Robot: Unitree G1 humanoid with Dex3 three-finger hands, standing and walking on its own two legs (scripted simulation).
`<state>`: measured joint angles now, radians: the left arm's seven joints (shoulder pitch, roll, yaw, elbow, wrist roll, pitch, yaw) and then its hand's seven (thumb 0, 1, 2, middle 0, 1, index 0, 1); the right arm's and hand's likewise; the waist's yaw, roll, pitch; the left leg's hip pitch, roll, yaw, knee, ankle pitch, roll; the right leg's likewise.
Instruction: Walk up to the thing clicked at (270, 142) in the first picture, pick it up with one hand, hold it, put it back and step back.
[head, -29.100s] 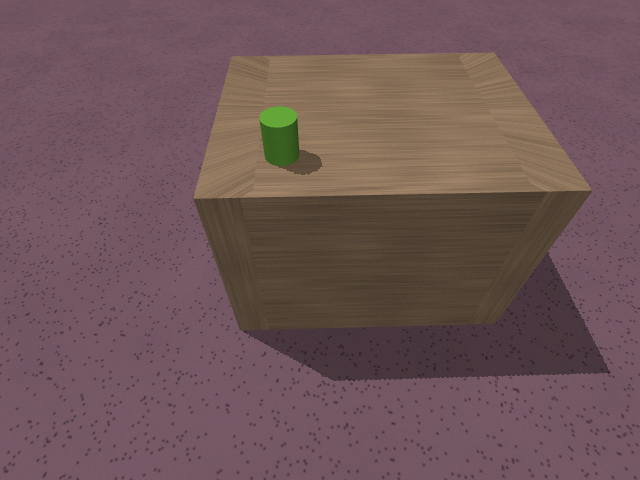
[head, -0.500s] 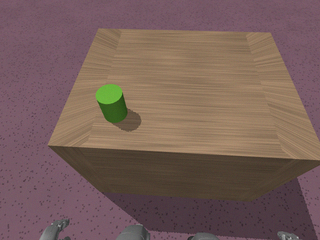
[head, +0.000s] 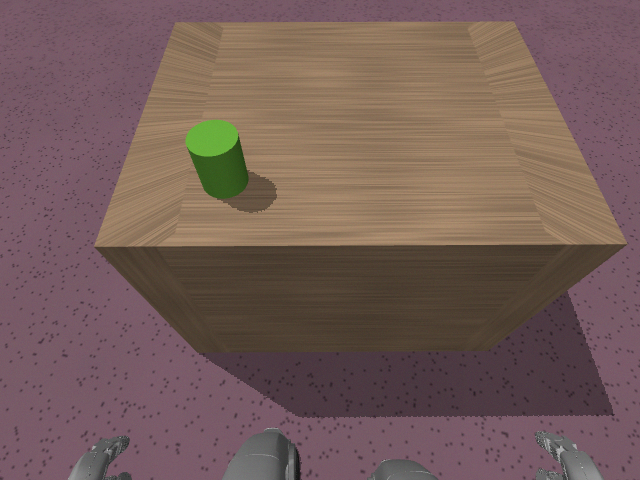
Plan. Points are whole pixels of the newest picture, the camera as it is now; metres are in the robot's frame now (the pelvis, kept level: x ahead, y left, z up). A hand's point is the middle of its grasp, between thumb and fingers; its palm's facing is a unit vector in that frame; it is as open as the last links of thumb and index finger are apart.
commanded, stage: step back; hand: left
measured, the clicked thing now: (219, 160) +0.60 +0.22 -0.05
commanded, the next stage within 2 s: none
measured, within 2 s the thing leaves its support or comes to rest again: neither
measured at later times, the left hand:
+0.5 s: hand out of the picture -0.03 +0.29 -0.14, palm faces +0.06 -0.93 -0.36, open 7.4 cm
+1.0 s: hand out of the picture -0.19 +0.24 -0.12, palm faces +0.04 -0.90 -0.43, open 7.4 cm
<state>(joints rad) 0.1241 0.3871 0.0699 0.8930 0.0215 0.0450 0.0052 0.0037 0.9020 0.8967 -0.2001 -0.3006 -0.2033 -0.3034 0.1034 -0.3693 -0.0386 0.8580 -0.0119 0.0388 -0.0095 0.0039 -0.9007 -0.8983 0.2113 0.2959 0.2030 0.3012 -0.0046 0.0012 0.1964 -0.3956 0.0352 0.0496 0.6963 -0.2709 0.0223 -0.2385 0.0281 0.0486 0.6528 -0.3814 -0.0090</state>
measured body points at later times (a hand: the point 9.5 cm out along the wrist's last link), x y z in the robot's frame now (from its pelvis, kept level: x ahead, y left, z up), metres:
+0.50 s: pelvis -0.13 +0.01 +0.01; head -0.07 +0.04 +0.46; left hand -0.03 +0.33 -0.12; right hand +0.00 -0.29 -0.09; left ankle -0.09 +0.12 -0.72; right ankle -0.14 -0.15 -0.62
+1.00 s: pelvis -0.28 -0.04 +0.01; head -0.22 -0.05 +0.45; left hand -0.19 +0.29 -0.09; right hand -0.19 -0.35 -0.12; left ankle -0.31 +0.09 -0.68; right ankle -0.23 -0.15 -0.72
